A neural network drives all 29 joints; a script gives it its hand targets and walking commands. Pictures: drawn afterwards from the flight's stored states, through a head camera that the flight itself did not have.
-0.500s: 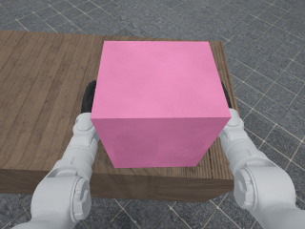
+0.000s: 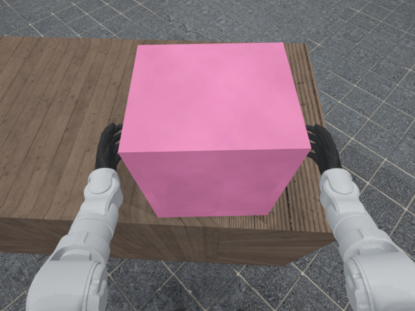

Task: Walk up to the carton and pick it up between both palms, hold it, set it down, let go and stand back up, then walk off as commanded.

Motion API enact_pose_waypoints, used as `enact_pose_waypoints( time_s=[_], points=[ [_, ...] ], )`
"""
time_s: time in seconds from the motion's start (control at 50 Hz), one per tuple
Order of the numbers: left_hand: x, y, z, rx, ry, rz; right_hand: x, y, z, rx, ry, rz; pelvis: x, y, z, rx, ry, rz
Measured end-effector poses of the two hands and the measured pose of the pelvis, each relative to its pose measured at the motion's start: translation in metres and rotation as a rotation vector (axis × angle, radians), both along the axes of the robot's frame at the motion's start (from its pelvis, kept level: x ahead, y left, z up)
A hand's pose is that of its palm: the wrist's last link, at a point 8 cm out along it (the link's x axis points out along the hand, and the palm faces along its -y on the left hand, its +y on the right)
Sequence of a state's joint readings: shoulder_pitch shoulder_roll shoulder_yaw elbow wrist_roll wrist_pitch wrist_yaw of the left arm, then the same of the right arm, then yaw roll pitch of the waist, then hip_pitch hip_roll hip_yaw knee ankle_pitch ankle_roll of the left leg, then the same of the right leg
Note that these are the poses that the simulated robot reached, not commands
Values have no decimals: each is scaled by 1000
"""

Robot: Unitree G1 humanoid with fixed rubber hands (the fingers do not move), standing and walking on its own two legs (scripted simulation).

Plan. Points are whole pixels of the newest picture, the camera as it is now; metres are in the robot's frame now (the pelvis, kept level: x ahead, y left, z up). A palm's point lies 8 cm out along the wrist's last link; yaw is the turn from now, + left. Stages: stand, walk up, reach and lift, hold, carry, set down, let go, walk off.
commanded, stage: set down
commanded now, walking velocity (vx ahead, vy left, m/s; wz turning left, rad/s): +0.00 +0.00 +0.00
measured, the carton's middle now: (211, 142) +0.45 +0.02 +0.01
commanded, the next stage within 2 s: none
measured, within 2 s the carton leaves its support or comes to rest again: neither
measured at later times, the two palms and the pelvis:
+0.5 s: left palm (85, 202) +0.31 +0.24 +0.02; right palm (344, 202) +0.32 -0.22 +0.02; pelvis -0.06 +0.00 +0.00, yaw +0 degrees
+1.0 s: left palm (80, 248) +0.24 +0.25 -0.02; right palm (349, 243) +0.26 -0.23 -0.02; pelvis -0.04 -0.01 +0.00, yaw +0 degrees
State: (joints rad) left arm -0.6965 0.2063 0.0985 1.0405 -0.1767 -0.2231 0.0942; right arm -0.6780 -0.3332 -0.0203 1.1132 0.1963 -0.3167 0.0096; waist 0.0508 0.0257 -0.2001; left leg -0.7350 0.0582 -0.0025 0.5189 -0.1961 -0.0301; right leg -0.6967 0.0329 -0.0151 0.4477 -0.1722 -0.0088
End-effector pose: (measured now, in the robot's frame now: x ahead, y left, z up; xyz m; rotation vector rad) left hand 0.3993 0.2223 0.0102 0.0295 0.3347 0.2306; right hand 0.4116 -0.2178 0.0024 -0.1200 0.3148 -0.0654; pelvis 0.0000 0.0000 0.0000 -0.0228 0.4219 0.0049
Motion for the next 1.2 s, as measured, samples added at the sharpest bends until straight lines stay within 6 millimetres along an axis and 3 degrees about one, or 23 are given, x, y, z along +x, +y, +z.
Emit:
enact_pose_waypoints(
  time_s=[0.14, 0.32, 0.54, 0.76, 1.0, 1.08, 1.2],
  points=[
    [-32, 3, -5, 11, 1, -19, -34, -6, -3, -6, -4, 20, -16, -3, -1, 4, -16, -1],
    [-64, 14, 7, 24, -32, -14, -62, -3, 16, -2, -52, 36, -42, -2, -2, 3, -54, -2],
    [-88, 16, 11, 8, -52, -18, -94, -3, 12, 26, 2, 19, -58, 0, -5, 1, -99, -3],
    [-100, 10, -7, -12, -15, -29, -115, -7, -1, 36, 21, -1, -53, 1, -5, 1, -109, -2],
    [-155, 27, -33, 26, 69, -15, -151, -13, -19, 54, 21, 11, -37, -6, -1, 14, -114, 2],
    [-166, 29, -33, 33, 74, -17, -158, -13, -20, 59, 21, 15, -33, -8, 0, 16, -127, 3],
    [-166, 24, -24, 24, 28, -32, -165, -9, -13, 67, -10, 11, -30, -7, 2, 17, -166, 4]
  ],
)
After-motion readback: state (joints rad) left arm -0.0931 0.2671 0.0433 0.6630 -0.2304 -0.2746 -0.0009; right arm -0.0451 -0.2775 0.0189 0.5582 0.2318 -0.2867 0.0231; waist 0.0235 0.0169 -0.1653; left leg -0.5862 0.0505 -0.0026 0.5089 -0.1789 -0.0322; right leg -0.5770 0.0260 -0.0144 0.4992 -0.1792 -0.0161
